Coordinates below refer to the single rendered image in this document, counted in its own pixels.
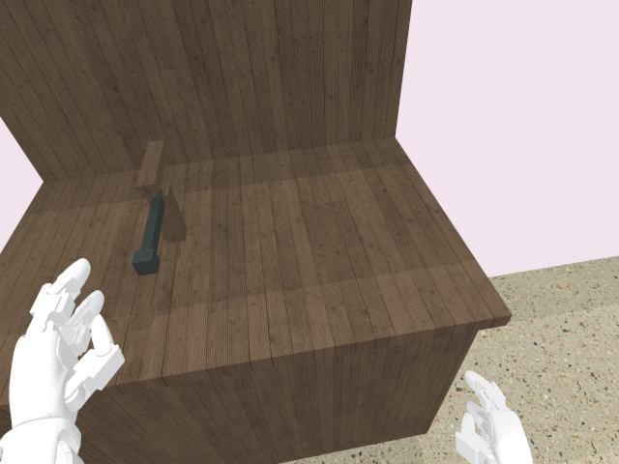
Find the tap lever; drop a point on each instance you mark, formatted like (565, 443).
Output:
(146, 261)

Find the counter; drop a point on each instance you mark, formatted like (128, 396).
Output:
(312, 295)

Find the right robot hand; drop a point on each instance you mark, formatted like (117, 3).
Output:
(503, 439)

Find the left robot hand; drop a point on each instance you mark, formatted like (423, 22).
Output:
(46, 356)

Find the robot left forearm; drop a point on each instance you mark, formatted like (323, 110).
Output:
(48, 440)

